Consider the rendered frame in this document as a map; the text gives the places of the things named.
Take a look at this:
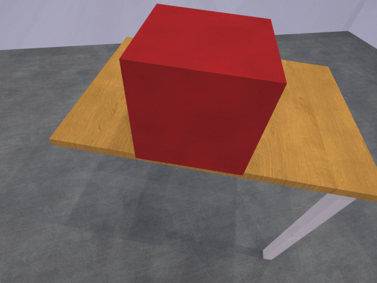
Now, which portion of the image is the table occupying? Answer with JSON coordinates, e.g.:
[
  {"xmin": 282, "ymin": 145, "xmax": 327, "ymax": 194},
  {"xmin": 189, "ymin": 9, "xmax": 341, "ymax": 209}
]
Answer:
[{"xmin": 49, "ymin": 37, "xmax": 377, "ymax": 260}]

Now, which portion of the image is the carton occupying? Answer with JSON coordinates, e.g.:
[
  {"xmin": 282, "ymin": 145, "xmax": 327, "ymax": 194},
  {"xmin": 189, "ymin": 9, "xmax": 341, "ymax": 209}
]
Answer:
[{"xmin": 119, "ymin": 4, "xmax": 287, "ymax": 175}]

